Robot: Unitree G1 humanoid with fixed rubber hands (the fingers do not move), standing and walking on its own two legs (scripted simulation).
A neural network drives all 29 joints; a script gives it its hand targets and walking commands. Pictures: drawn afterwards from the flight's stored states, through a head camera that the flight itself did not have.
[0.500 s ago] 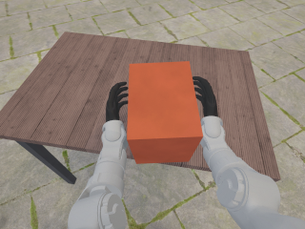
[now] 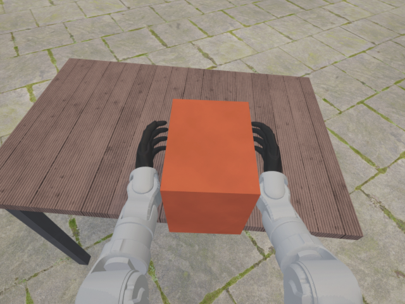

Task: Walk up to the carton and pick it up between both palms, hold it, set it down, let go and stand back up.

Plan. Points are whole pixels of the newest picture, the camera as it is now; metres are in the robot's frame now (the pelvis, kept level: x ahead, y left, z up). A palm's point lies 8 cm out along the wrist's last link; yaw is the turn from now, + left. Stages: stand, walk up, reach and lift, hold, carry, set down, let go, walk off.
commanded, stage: reach and lift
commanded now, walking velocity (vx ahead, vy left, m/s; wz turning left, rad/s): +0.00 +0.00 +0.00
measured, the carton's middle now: (207, 168) +0.40 +0.00 +0.03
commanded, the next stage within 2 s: hold in 1.28 s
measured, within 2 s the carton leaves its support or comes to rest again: neither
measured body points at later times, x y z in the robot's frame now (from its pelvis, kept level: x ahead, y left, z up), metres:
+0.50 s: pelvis +0.00 +0.02 +0.00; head -0.03 +0.07 +0.45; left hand +0.41 +0.16 +0.19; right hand +0.40 -0.10 +0.18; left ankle +0.00 +0.15 -0.74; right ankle +0.05 -0.10 -0.74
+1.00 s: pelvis +0.01 +0.03 +0.00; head -0.01 +0.05 +0.45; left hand +0.41 +0.15 +0.20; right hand +0.40 -0.11 +0.18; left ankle +0.00 +0.15 -0.74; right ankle +0.05 -0.10 -0.74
